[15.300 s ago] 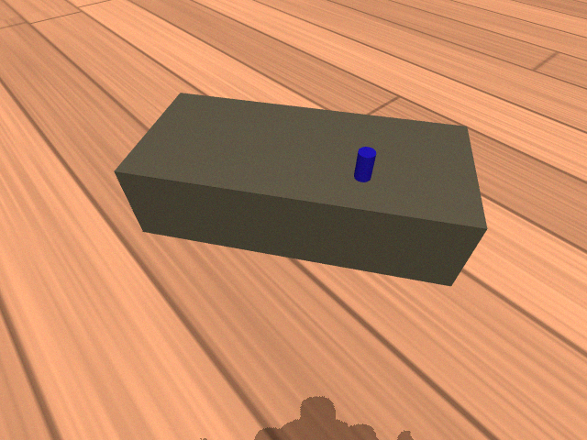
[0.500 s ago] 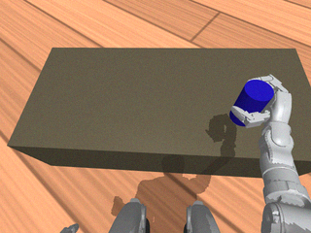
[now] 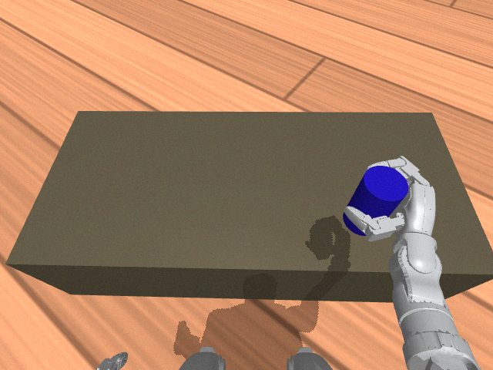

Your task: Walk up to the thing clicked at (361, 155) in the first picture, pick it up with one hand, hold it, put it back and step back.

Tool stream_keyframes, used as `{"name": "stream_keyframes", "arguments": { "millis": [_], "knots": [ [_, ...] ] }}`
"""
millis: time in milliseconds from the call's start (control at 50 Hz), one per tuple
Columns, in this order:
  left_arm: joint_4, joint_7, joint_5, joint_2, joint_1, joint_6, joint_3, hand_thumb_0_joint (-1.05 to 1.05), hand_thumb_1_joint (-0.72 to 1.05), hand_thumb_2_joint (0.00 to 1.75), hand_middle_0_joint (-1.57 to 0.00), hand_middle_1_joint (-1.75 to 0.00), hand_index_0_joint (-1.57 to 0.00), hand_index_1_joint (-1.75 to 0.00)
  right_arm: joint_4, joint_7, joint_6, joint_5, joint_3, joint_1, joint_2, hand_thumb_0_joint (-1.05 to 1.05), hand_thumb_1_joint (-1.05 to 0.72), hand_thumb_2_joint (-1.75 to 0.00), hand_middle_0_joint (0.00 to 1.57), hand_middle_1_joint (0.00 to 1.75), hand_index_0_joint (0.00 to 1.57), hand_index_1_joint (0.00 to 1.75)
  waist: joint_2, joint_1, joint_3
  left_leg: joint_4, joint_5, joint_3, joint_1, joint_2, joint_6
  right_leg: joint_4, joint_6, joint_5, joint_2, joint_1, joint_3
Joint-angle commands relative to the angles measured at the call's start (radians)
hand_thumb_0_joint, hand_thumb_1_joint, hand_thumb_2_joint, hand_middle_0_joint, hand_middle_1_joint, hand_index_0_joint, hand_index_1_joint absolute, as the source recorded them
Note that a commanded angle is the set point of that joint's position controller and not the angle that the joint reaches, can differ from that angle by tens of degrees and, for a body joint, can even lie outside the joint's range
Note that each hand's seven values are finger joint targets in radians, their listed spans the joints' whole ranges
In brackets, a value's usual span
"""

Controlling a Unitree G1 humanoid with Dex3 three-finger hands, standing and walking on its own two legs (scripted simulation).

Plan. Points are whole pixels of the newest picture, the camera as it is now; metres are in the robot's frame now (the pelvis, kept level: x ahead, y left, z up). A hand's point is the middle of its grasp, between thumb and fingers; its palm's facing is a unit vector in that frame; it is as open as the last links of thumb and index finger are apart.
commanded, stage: lift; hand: right
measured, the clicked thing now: (372, 202) +0.38 -0.19 +0.03
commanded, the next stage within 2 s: hold in 0.40 s
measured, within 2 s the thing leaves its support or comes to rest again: neither
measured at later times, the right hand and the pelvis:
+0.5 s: hand (377, 197) +0.37 -0.18 +0.06, palm faces +0.21 +0.98 +0.00, open 9.8 cm; pelvis +0.01 +0.00 +0.02, yaw +0 degrees
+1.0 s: hand (386, 204) +0.35 -0.19 +0.07, palm faces +0.23 +0.97 +0.01, open 9.8 cm; pelvis +0.01 +0.00 +0.03, yaw +0 degrees
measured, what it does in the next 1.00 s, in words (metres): stands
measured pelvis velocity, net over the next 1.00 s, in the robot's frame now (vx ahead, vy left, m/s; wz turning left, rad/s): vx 0.01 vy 0.00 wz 0.00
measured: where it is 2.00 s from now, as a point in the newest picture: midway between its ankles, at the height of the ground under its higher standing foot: outside the picture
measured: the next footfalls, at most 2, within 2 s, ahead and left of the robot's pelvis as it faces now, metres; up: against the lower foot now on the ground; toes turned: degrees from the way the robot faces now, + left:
none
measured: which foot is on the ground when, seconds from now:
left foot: down 0.00-1.00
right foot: down 0.00-1.00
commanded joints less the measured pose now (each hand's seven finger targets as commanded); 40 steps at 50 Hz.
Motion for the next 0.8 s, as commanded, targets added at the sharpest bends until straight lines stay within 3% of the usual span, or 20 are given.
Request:
{"name": "stream_keyframes", "arguments": {
  "millis": [0, 40, 60, 100, 120, 160, 260, 340, 360, 400, 420, 440, 500, 520, 580, 600, 660, 680, 740, 780],
  "knots": [
    [-0.093, 0.011, 0.0, 0.155, 0.047, -0.036, 0.052, 0.0, 0.9, 0.9, -0.19, -0.3, -0.19, -0.3, -0.29, -0.002, -0.086, 0.01, -0.027, -0.299, -0.161, 0.0, -0.09, -1.34, 1.29, 1.47, 1.34, 1.47, -0.037, 0.001, -0.371, -0.137, 0.328, -0.042, 0.254, -0.015, 0.007, -0.15, -0.02, 0.304, 0.027, 0.223, 0.005],
    [-0.088, 0.012, 0.002, 0.153, 0.054, -0.035, 0.055, 0.0, 0.91, 0.9, -0.19, -0.3, -0.19, -0.3, -0.29, -0.001, -0.084, 0.008, -0.019, -0.286, -0.152, 0.0, -0.11, -1.35, 1.3, 1.48, 1.35, 1.48, -0.036, 0.005, -0.377, -0.139, 0.367, -0.041, 0.261, -0.014, 0.006, -0.152, -0.018, 0.349, 0.026, 0.249, 0.004],
    [-0.093, 0.012, 0.001, 0.147, 0.048, -0.032, 0.049, 0.0, 0.9, 0.9, -0.19, -0.3, -0.19, -0.3, -0.316, -0.007, -0.085, 0.01, -0.038, -0.289, -0.173, 0.0, -0.1, -1.34, 1.3, 1.48, 1.35, 1.48, -0.052, -0.012, -0.372, -0.147, 0.372, -0.045, 0.291, -0.011, 0.005, -0.158, -0.02, 0.346, 0.029, 0.243, -0.001],
    [-0.093, 0.012, 0.001, 0.148, 0.043, -0.032, 0.052, 0.0, 0.9, 0.9, -0.19, -0.3, -0.19, -0.3, -0.309, -0.005, -0.083, 0.015, -0.01, -0.273, -0.131, 0.0, -0.09, -1.33, 1.28, 1.46, 1.34, 1.46, -0.034, 0.002, -0.345, -0.149, 0.365, -0.04, 0.271, -0.014, 0.007, -0.169, -0.018, 0.349, 0.025, 0.254, 0.004],
    [-0.088, 0.012, 0.002, 0.147, 0.047, -0.031, 0.052, 0.0, 0.91, 0.89, -0.19, -0.3, -0.19, -0.3, -0.302, -0.006, -0.084, 0.014, -0.028, -0.26, -0.148, 0.0, -0.11, -1.34, 1.29, 1.47, 1.34, 1.47, -0.037, -0.005, -0.355, -0.152, 0.377, -0.041, 0.285, -0.012, 0.006, -0.17, -0.017, 0.362, 0.027, 0.255, 0.002],
    [-0.093, 0.013, 0.0, 0.147, 0.039, -0.03, 0.05, 0.0, 0.9, 0.9, -0.19, -0.3, -0.19, -0.3, -0.315, -0.005, -0.083, 0.013, -0.005, -0.255, -0.132, 0.0, -0.11, -1.34, 1.29, 1.47, 1.34, 1.47, -0.041, -0.005, -0.34, -0.157, 0.361, -0.036, 0.275, -0.014, 0.009, -0.184, -0.014, 0.362, 0.023, 0.279, 0.007],
    [-0.101, 0.014, -0.001, 0.14, 0.034, -0.025, 0.049, 0.0, 0.9, 0.89, -0.19, -0.3, -0.2, -0.3, -0.337, -0.003, -0.081, 0.014, 0.006, -0.224, -0.122, 0.0, -0.1, -1.34, 1.29, 1.47, 1.34, 1.47, -0.018, -0.014, -0.338, -0.174, 0.407, -0.041, 0.324, -0.008, 0.004, -0.193, -0.017, 0.393, 0.027, 0.293, -0.001],
    [-0.096, 0.017, -0.002, 0.158, 0.04, -0.026, 0.063, 0.0, 0.9, 0.9, -0.19, -0.3, -0.19, -0.3, -0.342, -0.001, -0.072, 0.018, 0.014, -0.223, -0.111, 0.0, -0.11, -1.36, 1.3, 1.48, 1.35, 1.48, -0.02, -0.002, -0.35, -0.179, 0.423, -0.036, 0.308, -0.011, 0.006, -0.2, -0.011, 0.44, 0.022, 0.336, 0.004],
    [-0.098, 0.014, -0.002, 0.152, 0.033, -0.025, 0.056, 0.0, 0.9, 0.9, -0.2, -0.31, -0.2, -0.3, -0.354, -0.002, -0.073, 0.021, 0.003, -0.206, -0.125, 0.0, -0.1, -1.35, 1.3, 1.48, 1.35, 1.48, -0.039, -0.02, -0.346, -0.18, 0.429, -0.039, 0.321, -0.009, 0.007, -0.202, -0.011, 0.449, 0.025, 0.336, 0.002],
    [-0.103, 0.016, -0.003, 0.152, 0.037, -0.021, 0.059, 0.0, 0.9, 0.89, -0.2, -0.31, -0.2, -0.3, -0.359, -0.001, -0.069, 0.019, 0.002, -0.204, -0.125, 0.0, -0.09, -1.35, 1.29, 1.48, 1.34, 1.48, -0.015, -0.018, -0.347, -0.191, 0.455, -0.045, 0.355, -0.006, 0.003, -0.202, -0.017, 0.443, 0.028, 0.329, -0.004],
    [-0.104, 0.017, -0.004, 0.149, 0.034, -0.022, 0.059, 0.0, 0.9, 0.89, -0.2, -0.31, -0.2, -0.3, -0.336, 0.001, -0.064, 0.017, 0.024, -0.192, -0.101, 0.0, -0.1, -1.35, 1.3, 1.48, 1.35, 1.48, -0.004, -0.008, -0.33, -0.193, 0.455, -0.046, 0.358, -0.004, 0.002, -0.208, -0.017, 0.429, 0.029, 0.312, -0.005],
    [-0.103, 0.017, -0.002, 0.142, 0.029, -0.022, 0.054, 0.0, 0.9, 0.89, -0.2, -0.31, -0.2, -0.3, -0.375, -0.005, -0.068, 0.02, 0.006, -0.227, -0.119, 0.0, -0.09, -1.35, 1.3, 1.48, 1.35, 1.48, -0.017, -0.015, -0.324, -0.194, 0.44, -0.043, 0.345, -0.006, 0.005, -0.213, -0.016, 0.431, 0.027, 0.323, -0.003],
    [-0.105, 0.017, -0.005, 0.143, 0.023, -0.019, 0.052, 0.0, 0.9, 0.9, -0.2, -0.31, -0.2, -0.31, -0.361, -0.009, -0.065, 0.018, 0.012, -0.179, -0.112, 0.0, -0.1, -1.32, 1.3, 1.46, 1.34, 1.46, -0.012, -0.025, -0.322, -0.202, 0.444, -0.045, 0.358, -0.004, 0.004, -0.218, -0.017, 0.431, 0.029, 0.334, -0.006],
    [-0.108, 0.019, -0.003, 0.151, 0.024, -0.02, 0.061, 0.0, 0.89, 0.9, -0.2, -0.31, -0.2, -0.31, -0.353, -0.008, -0.06, 0.018, 0.02, -0.177, -0.1, 0.0, -0.08, -1.33, 1.3, 1.46, 1.34, 1.46, 0.002, -0.015, -0.323, -0.207, 0.449, -0.046, 0.367, -0.003, 0.001, -0.218, -0.019, 0.421, 0.031, 0.331, -0.008],
    [-0.113, 0.018, -0.002, 0.143, 0.006, -0.02, 0.053, 0.0, 0.9, 0.9, -0.2, -0.31, -0.2, -0.31, -0.376, -0.016, -0.06, 0.017, 0.031, -0.201, -0.093, 0.0, -0.08, -1.32, 1.28, 1.45, 1.33, 1.45, -0.027, -0.016, -0.294, -0.215, 0.391, -0.039, 0.336, -0.007, 0.006, -0.236, -0.015, 0.393, 0.028, 0.339, -0.003],
    [-0.115, 0.018, -0.002, 0.136, 0.004, -0.018, 0.05, 0.0, 0.89, 0.9, -0.2, -0.31, -0.2, -0.31, -0.393, -0.021, -0.062, 0.012, 0.017, -0.196, -0.109, 0.0, -0.09, -1.31, 1.28, 1.44, 1.33, 1.44, -0.026, -0.03, -0.3, -0.223, 0.385, -0.046, 0.354, -0.003, 0.004, -0.235, -0.018, 0.371, 0.031, 0.335, -0.009],
    [-0.118, 0.022, -0.004, 0.134, -0.008, -0.016, 0.047, 0.0, 0.9, 0.9, -0.2, -0.31, -0.2, -0.31, -0.376, -0.023, -0.057, 0.012, 0.027, -0.171, -0.097, 0.0, -0.11, -1.31, 1.28, 1.44, 1.33, 1.44, -0.001, -0.022, -0.277, -0.241, 0.347, -0.048, 0.358, -0.002, 0.002, -0.248, -0.023, 0.316, 0.033, 0.322, -0.012],
    [-0.124, 0.023, -0.004, 0.137, -0.004, -0.018, 0.05, 0.0, 0.9, 0.9, -0.2, -0.31, -0.2, -0.31, -0.412, -0.022, -0.059, 0.016, 0.028, -0.173, -0.099, 0.0, -0.09, -1.31, 1.28, 1.44, 1.32, 1.44, 0.007, -0.028, -0.307, -0.24, 0.369, -0.045, 0.382, -0.001, 0.0, -0.248, -0.023, 0.338, 0.032, 0.335, -0.009],
    [-0.123, 0.025, -0.004, 0.152, -0.013, -0.021, 0.058, 0.0, 0.9, 0.9, -0.2, -0.31, -0.2, -0.31, -0.4, -0.025, -0.052, 0.016, 0.031, -0.172, -0.098, 0.0, -0.08, -1.3, 1.27, 1.43, 1.32, 1.43, -0.012, -0.021, -0.285, -0.243, 0.338, -0.039, 0.351, -0.007, 0.004, -0.262, -0.019, 0.326, 0.03, 0.347, -0.003],
    [-0.125, 0.024, -0.005, 0.136, -0.019, -0.022, 0.046, 0.0, 0.9, 0.9, -0.2, -0.31, -0.21, -0.31, -0.441, -0.026, -0.058, 0.016, 0.036, -0.188, -0.102, 0.0, -0.08, -1.3, 1.27, 1.43, 1.32, 1.43, -0.038, -0.033, -0.282, -0.243, 0.333, -0.037, 0.357, -0.006, 0.006, -0.271, -0.014, 0.33, 0.028, 0.361, -0.003]
  ]
}}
